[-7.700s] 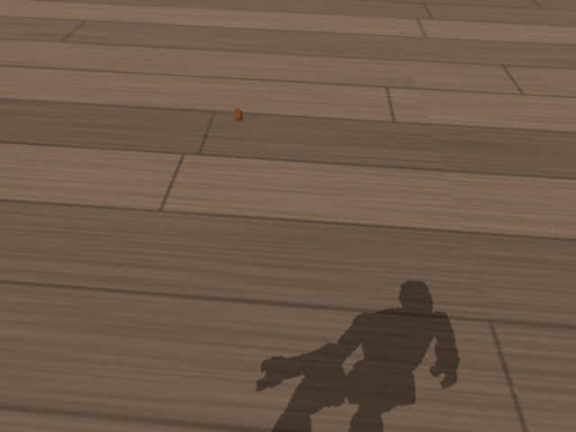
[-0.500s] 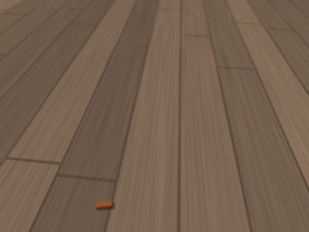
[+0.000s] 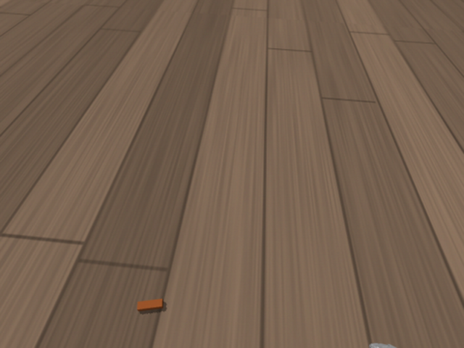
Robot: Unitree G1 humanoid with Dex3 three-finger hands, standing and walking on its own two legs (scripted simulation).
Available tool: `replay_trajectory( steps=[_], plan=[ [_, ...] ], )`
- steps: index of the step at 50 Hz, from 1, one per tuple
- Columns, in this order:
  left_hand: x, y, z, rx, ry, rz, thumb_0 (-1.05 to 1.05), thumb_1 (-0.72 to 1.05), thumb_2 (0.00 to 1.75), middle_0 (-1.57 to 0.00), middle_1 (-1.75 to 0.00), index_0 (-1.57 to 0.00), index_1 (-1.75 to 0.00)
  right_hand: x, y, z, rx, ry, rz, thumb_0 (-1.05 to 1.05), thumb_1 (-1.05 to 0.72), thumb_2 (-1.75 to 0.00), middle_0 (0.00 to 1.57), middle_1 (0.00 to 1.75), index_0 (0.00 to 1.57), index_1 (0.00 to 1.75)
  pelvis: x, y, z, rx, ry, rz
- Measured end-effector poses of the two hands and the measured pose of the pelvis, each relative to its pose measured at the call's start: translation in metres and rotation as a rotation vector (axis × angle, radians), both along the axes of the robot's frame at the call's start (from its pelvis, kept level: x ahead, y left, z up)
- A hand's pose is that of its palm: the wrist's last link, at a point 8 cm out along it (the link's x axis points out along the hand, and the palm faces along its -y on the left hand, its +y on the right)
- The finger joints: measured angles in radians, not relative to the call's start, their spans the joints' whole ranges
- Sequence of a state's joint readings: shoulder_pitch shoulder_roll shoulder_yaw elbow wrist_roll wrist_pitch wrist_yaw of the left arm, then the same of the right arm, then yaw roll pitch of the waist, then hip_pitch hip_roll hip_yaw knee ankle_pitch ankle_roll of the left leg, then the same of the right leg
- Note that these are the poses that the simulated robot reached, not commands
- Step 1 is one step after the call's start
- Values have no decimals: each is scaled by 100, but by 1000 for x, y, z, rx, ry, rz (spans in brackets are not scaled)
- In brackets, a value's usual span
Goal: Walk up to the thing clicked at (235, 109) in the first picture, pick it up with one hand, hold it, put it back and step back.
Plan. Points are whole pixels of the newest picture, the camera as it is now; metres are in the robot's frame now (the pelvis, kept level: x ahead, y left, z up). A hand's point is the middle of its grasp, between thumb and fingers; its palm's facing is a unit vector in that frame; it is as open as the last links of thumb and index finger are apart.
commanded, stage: stand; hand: left
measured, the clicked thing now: (150, 304) +0.40 +0.30 -0.77
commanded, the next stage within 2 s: none
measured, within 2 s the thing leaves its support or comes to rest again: neither
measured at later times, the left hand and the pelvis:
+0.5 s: hand out of the picture +0.06 +0.25 -0.16, palm faces -0.02 -0.94 -0.34, open 7.4 cm; pelvis -0.01 -0.01 +0.00, yaw +0 degrees
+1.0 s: hand out of the picture +0.06 +0.25 -0.16, palm faces -0.03 -0.94 -0.34, open 7.4 cm; pelvis -0.01 -0.01 +0.00, yaw +0 degrees
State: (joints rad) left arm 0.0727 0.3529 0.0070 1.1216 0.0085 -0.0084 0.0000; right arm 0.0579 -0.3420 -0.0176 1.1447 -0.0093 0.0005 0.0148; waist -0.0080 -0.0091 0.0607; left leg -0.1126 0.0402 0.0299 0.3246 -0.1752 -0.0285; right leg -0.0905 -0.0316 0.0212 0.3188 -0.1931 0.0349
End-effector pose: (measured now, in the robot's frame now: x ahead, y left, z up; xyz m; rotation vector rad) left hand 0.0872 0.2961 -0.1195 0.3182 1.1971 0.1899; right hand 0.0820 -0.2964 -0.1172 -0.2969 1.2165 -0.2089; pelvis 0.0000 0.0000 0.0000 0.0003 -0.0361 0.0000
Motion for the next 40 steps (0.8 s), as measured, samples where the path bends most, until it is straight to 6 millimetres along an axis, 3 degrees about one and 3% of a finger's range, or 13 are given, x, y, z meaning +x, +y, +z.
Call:
replay_trajectory(
  steps=[10,27,40],
  plan=[
    [-9,-6,-1,-10,2,0,0,90,90,-21,-30,-20,-30,-4,-4,2,-2,-9,6,0,-91,-90,20,30,20,30,-6,-3,0,-2,-8,2],
    [-36,-2,-1,3,41,16,0,90,90,-21,-30,-20,-30,-28,-6,-3,3,36,3,0,-91,-90,20,30,20,30,-13,-5,0,-2,-11,5],
    [-35,-2,-1,2,37,12,1,90,90,-20,-30,-20,-30,-30,-6,-3,1,40,6,0,-91,-90,20,30,20,30,-13,-5,0,0,-10,6]
  ],
)
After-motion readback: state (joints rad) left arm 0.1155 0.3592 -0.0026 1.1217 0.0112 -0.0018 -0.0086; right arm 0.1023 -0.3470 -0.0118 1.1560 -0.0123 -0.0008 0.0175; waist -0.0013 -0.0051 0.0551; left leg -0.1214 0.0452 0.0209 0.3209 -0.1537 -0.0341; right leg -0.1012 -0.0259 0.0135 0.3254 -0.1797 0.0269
